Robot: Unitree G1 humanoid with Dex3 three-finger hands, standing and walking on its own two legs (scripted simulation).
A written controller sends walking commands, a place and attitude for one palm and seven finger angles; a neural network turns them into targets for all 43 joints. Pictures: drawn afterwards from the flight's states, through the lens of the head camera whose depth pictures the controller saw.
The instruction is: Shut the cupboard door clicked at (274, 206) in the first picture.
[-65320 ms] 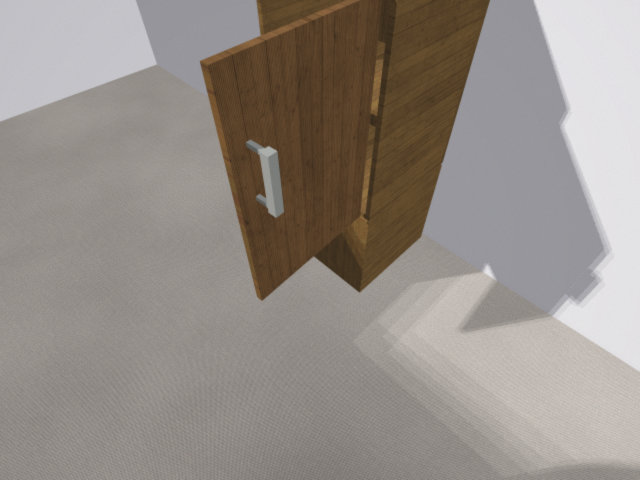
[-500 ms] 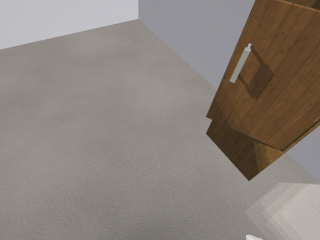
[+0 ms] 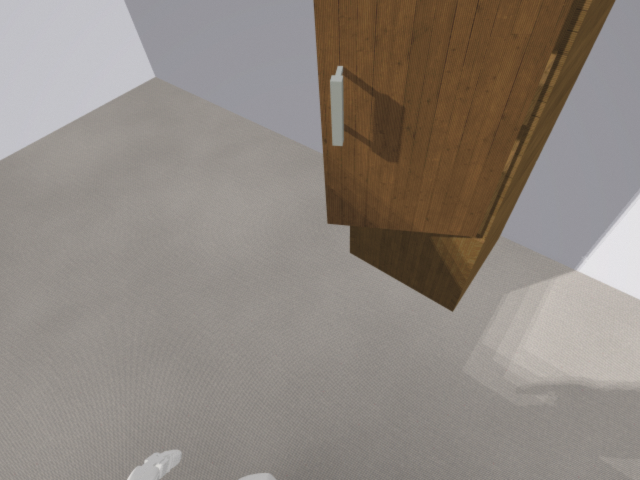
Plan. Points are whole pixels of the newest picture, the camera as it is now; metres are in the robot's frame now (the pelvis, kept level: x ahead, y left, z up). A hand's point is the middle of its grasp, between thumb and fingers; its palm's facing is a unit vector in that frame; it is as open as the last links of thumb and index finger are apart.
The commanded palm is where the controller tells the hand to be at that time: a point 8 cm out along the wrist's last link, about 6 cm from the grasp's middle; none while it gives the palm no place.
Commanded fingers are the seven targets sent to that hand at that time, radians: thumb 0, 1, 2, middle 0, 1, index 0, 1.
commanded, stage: turn to face it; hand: left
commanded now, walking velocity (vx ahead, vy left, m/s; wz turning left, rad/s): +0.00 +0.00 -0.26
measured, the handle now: (338, 106) +0.75 -0.01 +0.05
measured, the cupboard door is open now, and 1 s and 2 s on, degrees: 29 29 29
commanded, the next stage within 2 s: take the last steps up to it in 0.16 s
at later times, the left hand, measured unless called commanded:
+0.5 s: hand out of the picture +0.12 +0.20 -0.16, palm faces -0.13 -0.98 -0.17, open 7.4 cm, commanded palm none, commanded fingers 0.00 0.90 0.90 -0.20 -0.30 -0.20 -0.30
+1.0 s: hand (277, 442) +0.20 +0.09 -0.17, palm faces -0.15 -0.98 -0.15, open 7.3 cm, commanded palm none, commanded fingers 0.00 0.90 0.90 -0.20 -0.30 -0.20 -0.30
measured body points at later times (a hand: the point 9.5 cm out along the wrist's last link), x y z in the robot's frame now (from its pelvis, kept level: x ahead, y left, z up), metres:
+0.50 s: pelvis +0.04 +0.01 +0.02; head +0.06 +0.03 +0.47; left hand +0.13 +0.25 -0.14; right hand +0.02 -0.23 -0.12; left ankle +0.03 +0.13 -0.73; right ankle -0.01 -0.12 -0.65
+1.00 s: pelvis +0.17 -0.08 +0.01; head +0.19 -0.07 +0.46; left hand +0.21 +0.14 -0.16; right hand +0.17 -0.33 -0.13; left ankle +0.25 +0.01 -0.71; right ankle +0.08 -0.17 -0.73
